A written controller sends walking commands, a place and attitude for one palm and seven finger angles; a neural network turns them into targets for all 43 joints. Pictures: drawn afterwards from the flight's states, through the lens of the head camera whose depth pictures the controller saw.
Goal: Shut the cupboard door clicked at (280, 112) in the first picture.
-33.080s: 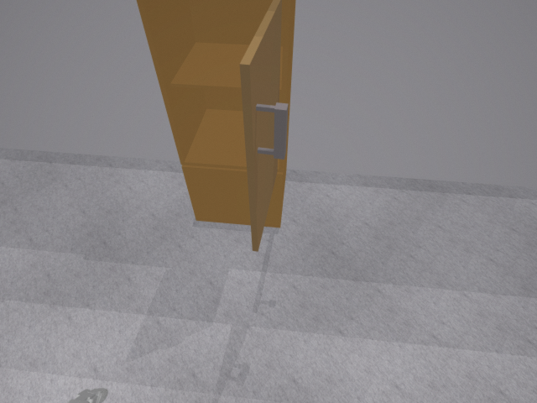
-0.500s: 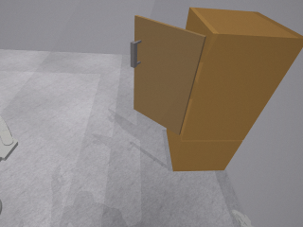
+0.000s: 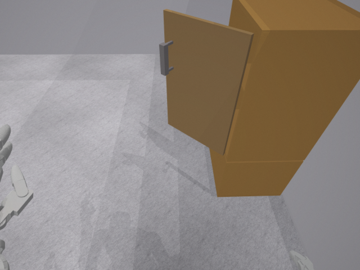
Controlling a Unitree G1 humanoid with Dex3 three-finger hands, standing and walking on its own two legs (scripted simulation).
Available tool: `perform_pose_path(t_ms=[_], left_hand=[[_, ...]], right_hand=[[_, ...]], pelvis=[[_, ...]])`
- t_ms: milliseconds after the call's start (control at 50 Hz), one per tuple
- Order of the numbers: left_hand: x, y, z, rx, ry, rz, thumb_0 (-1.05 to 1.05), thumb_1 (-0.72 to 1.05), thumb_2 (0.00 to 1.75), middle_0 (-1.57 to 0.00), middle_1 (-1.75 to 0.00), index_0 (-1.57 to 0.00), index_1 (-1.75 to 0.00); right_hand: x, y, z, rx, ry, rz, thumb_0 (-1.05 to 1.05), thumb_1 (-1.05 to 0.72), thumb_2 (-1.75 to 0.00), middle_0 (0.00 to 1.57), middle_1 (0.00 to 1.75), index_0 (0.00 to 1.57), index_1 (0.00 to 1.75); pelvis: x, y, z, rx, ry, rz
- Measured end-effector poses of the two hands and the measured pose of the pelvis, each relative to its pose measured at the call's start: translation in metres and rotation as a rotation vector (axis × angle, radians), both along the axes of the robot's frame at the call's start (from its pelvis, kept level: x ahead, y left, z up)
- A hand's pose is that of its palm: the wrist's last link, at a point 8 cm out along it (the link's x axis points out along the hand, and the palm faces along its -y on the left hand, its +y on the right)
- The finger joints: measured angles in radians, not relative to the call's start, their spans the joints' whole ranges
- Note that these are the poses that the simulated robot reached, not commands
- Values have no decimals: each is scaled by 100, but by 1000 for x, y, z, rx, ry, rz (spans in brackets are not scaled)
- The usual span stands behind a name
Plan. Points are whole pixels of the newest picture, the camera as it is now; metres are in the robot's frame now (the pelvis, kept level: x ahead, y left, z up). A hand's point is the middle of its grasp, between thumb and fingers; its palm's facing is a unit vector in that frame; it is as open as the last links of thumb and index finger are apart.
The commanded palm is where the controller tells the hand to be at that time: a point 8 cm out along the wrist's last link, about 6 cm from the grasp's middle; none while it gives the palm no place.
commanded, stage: stop stepping back and stand still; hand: left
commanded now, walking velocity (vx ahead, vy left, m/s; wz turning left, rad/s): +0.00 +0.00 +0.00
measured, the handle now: (167, 57) +0.90 +0.12 +0.05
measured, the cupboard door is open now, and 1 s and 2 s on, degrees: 49 49 49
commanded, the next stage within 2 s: let the arm hang, fingers relaxed in 0.50 s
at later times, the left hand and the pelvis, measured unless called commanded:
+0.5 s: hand (15, 184) +0.21 +0.30 +0.16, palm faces +0.42 -0.80 -0.43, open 7.4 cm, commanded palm +0.15 +0.33 +0.18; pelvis +0.01 +0.03 +0.01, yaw -1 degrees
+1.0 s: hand out of the picture -0.03 +0.20 -0.17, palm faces +0.01 -0.99 -0.16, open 7.0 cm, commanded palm none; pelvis -0.02 +0.03 +0.01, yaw +0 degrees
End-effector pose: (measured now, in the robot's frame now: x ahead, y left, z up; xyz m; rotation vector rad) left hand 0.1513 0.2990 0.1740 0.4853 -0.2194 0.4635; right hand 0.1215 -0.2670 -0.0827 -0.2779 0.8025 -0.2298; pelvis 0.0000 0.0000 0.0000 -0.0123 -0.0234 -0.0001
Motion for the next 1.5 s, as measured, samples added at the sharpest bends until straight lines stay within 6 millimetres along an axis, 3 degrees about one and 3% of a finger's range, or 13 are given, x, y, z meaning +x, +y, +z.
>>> perform_pose_path(t_ms=[160, 260, 400, 600, 620, 660, 740, 820, 900, 1040, 1160, 1280, 1500], left_hand=[[22, 10, 17, 91, -15, -94, 1, 89, 90, -22, -30, -21, -30], [25, 20, 18, 89, 2, -87, 1, 89, 90, -22, -30, -21, -30], [20, 29, 3, 22, 55, -56, 1, 89, 90, -22, -30, -21, -30], [14, 35, 6, 22, 34, -49, 1, 89, 90, -22, -30, -21, -30], [16, 36, -1, 29, 56, -62, 1, 89, 90, -21, -30, -21, -30], [26, 39, -41, -16, 227, -78, 1, 90, 90, -21, -30, -21, -30], [16, 32, -161, -194, 733, -63, 0, 90, 90, -20, -30, -20, -30], [-43, -5, -257, -371, 1147, -55, 1, 91, 90, -20, -30, -20, -30], [-115, -45, -308, -543, 1405, -18, 1, 93, 90, -21, -30, -20, -30], [-207, -45, -317, -649, 1620, 141, 0, 97, 90, -21, -30, -21, -30], [-243, -43, -307, -656, 1705, 219, 0, 94, 90, -21, -30, -20, -30], [-238, -46, -305, -647, 1683, 221, 0, 92, 90, -20, -30, -20, -30], [-191, -65, -314, -659, 1557, 118, 0, 91, 90, -20, -30, -20, -30]], right_hand=[[43, 42, 21, 59, -120, 26, 2, -90, -90, 20, 30, 20, 30], [54, 67, 23, 105, -137, 61, 1, -90, -90, 20, 30, 20, 30], [48, 79, 17, 104, -83, 77, 1, -90, -90, 20, 30, 21, 30], [30, 70, 16, 70, -45, 51, 2, -90, -90, 20, 30, 20, 30], [29, 68, 13, 78, -50, 67, 2, -90, -90, 20, 30, 20, 30], [28, 62, 2, 88, -17, 108, 1, -90, -90, 20, 30, 20, 30], [15, 47, -19, 88, 70, 102, 1, -90, -90, 20, 30, 20, 30], [-19, 36, -27, 79, 171, 44, 1, -90, -90, 20, 30, 20, 30], [-70, 34, -32, 66, 342, -7, 1, -91, -90, 20, 30, 20, 30], [-151, 50, -41, 102, 618, -75, 1, -91, -90, 20, 30, 20, 30], [-180, 74, -50, 171, 687, -109, 1, -91, -90, 20, 30, 20, 30], [-179, 93, -59, 230, 663, -113, 1, -91, -90, 20, 30, 20, 30], [-164, 97, -60, 240, 597, -114, 1, -91, -90, 20, 30, 20, 30]], pelvis=[[7, 12, 3, 5, 14, -24], [10, 19, 5, -2, 30, -29], [11, 27, 7, -4, 35, -22], [6, 31, 8, -10, 30, -13], [4, 32, 7, -12, 35, -7], [-1, 36, 4, -14, 40, 2], [-11, 41, -1, -5, 35, -2], [-17, 37, -1, 8, 21, -11], [-19, 31, 2, 7, 14, -8], [-18, 26, 7, -7, 11, 6], [-17, 29, 8, -5, 3, 1], [-17, 30, 9, 1, -3, -7], [-17, 30, 8, 6, -8, -14]])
